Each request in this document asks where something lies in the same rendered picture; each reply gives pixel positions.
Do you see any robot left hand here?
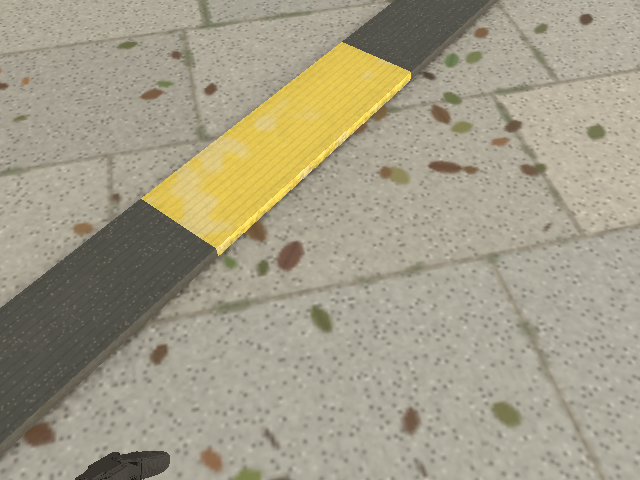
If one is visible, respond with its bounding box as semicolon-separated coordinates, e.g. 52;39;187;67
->
75;451;170;480

